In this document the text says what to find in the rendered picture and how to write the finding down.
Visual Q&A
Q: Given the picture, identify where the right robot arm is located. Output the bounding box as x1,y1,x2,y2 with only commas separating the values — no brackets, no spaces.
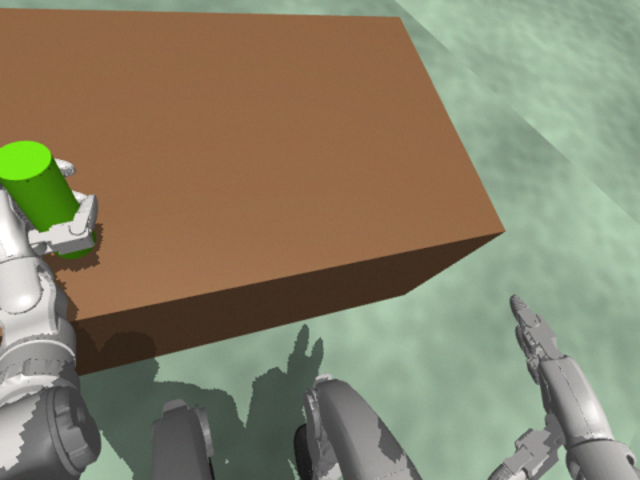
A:
566,439,640,480

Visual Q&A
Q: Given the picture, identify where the left robot hand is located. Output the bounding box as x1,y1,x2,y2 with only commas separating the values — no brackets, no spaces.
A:
0,158,98,264

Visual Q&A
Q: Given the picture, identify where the left robot arm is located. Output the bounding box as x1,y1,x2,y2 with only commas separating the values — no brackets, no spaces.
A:
0,256,101,480

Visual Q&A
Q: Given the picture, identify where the right robot hand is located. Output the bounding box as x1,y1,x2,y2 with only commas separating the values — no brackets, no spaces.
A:
487,295,615,480

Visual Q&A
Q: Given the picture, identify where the right robot foot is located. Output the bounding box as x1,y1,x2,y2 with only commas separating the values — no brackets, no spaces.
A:
294,424,313,480

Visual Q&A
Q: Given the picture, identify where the can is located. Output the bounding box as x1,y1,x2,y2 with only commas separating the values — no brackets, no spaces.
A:
0,141,96,259

